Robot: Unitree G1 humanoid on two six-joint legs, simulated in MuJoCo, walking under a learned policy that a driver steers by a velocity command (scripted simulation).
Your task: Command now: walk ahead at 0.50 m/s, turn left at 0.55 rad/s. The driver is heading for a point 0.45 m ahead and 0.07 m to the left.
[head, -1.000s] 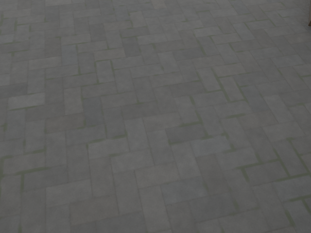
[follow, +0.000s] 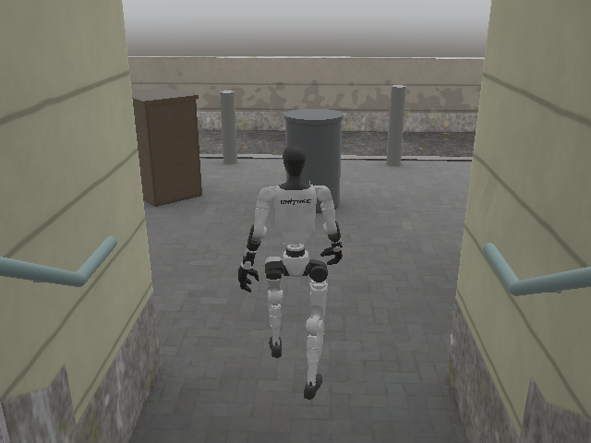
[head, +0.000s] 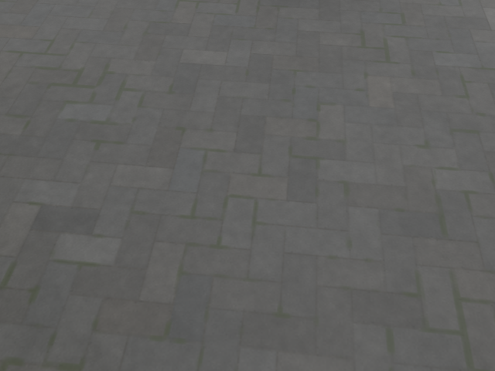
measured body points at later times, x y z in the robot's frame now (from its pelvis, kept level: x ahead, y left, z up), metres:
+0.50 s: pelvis +0.29 +0.02 +0.01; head +0.31 +0.04 +0.45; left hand +0.45 +0.30 -0.08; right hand +0.41 -0.24 -0.10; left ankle +0.16 +0.10 -0.73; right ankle +0.47 -0.06 -0.71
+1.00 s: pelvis +0.39 +0.04 +0.01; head +0.40 +0.05 +0.46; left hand +0.43 +0.31 -0.12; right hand +0.58 -0.17 -0.11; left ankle +0.36 +0.17 -0.73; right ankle +0.47 -0.06 -0.73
